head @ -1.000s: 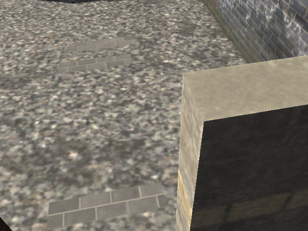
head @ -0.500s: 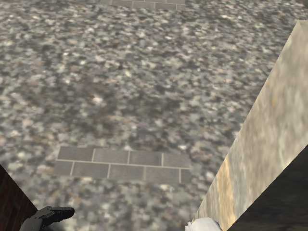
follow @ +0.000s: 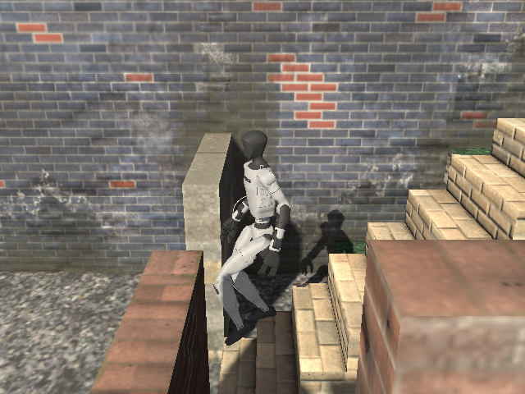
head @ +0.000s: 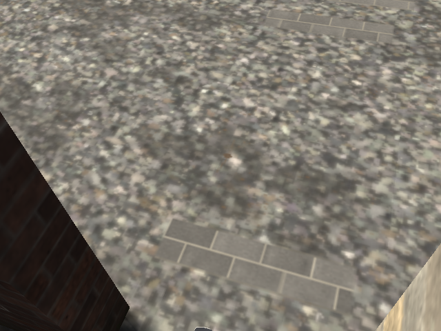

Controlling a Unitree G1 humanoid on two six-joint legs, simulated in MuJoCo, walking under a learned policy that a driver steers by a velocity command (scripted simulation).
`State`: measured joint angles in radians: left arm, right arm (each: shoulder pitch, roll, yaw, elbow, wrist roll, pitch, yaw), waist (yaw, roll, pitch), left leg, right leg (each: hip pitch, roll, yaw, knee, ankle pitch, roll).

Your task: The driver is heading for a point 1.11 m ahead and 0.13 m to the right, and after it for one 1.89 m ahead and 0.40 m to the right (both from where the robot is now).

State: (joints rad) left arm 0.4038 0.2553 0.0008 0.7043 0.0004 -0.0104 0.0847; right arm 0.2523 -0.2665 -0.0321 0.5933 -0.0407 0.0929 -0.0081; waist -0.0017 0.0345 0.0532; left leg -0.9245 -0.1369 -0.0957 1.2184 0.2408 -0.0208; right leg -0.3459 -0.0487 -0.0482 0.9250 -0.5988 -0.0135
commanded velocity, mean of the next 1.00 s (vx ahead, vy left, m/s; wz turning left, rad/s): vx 0.31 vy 0.05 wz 0.10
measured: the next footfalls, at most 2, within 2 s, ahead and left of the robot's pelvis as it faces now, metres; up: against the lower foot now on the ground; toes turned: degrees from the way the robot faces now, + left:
left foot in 0.22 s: +0.19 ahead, +0.15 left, -0.21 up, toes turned +0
right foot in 0.60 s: +0.15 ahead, -0.07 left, -0.21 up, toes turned +2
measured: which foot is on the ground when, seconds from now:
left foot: up 0.00-0.20, down 0.22-0.60, up 0.62-1.00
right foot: down 0.00-0.20, up 0.22-0.58, down 0.60-1.00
